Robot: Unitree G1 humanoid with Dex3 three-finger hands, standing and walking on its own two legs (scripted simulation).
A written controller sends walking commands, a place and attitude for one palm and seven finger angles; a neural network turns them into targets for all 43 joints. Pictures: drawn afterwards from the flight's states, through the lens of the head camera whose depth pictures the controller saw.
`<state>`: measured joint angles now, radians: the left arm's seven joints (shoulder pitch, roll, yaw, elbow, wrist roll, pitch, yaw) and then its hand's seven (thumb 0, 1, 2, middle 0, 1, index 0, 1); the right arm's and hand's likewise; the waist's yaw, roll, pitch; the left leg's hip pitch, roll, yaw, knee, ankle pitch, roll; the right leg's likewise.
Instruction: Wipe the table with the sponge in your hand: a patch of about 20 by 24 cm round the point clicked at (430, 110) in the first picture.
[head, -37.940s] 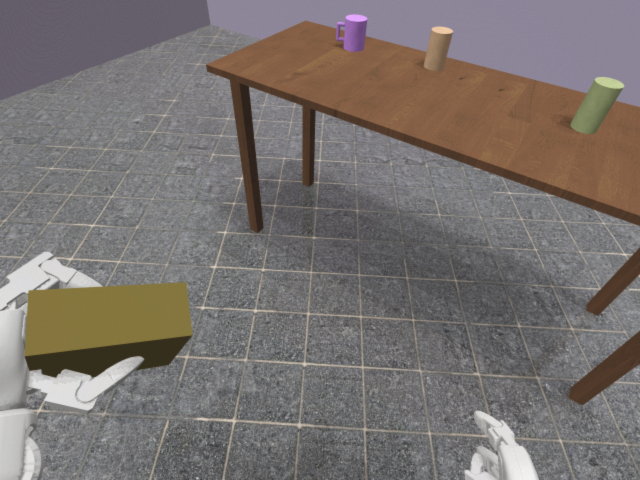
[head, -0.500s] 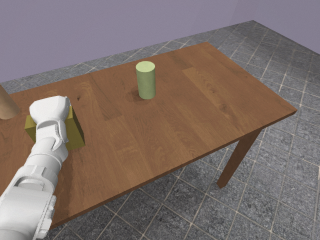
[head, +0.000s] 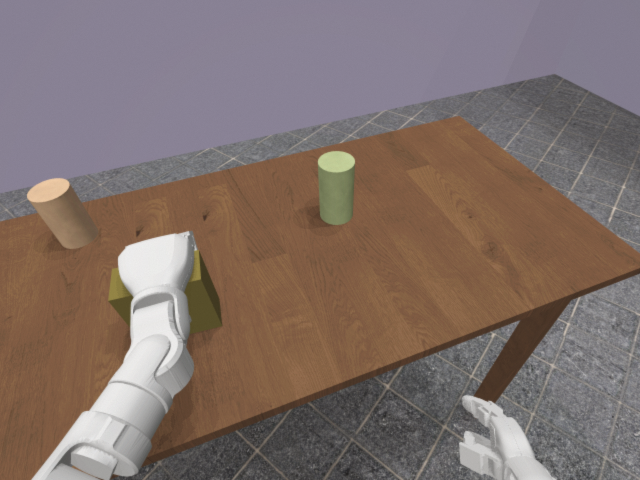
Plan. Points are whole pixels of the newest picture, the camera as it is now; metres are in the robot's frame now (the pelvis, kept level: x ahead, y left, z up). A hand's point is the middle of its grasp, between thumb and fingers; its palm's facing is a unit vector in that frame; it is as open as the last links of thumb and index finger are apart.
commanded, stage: wipe back along the third lane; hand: left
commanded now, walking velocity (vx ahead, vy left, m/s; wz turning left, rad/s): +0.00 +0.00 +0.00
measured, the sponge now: (175, 307) +0.34 +0.26 +0.02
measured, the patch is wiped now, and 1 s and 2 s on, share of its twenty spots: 1.00 1.00 1.00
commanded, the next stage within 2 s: slide back across to the middle lane in 0.80 s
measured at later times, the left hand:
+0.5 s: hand (185, 321) +0.29 +0.21 +0.06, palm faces +0.05 -0.05 -1.00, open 9.4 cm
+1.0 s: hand (190, 351) +0.25 +0.19 +0.06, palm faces +0.05 -0.09 -1.00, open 9.3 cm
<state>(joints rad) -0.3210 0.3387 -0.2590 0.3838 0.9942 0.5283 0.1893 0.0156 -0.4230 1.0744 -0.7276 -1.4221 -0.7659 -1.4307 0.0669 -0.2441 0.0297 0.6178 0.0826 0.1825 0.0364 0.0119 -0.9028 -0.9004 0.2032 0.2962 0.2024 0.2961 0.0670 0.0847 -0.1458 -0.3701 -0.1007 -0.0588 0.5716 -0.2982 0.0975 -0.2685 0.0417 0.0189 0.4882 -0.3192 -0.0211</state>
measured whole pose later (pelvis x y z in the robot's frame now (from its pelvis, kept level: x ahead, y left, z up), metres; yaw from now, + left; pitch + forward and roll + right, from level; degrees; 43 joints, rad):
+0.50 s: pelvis -0.01 -0.04 +0.00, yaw -2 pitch +2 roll -1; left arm -0.08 0.36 -0.21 0.16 0.97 0.57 0.17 0.04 -0.42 1.07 -0.71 -1.44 -0.76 -1.44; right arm 0.07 -0.27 0.03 0.63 0.09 0.17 0.02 0.02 -0.90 -0.90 0.20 0.30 0.20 0.30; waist 0.05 0.10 -0.12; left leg -0.29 -0.06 -0.04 0.55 -0.29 0.05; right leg -0.21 0.08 0.03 0.49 -0.32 -0.05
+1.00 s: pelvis -0.02 -0.06 +0.00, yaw -3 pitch +0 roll +0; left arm 0.06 0.37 -0.16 0.06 0.94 0.52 0.16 0.03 -0.42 1.07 -0.71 -1.45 -0.77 -1.44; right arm 0.03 -0.27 0.03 0.65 0.08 0.14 -0.01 0.02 -0.90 -0.90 0.20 0.30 0.20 0.30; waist 0.07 0.10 -0.10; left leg -0.24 -0.03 -0.03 0.52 -0.28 0.02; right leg -0.18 0.11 0.04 0.49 -0.31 -0.09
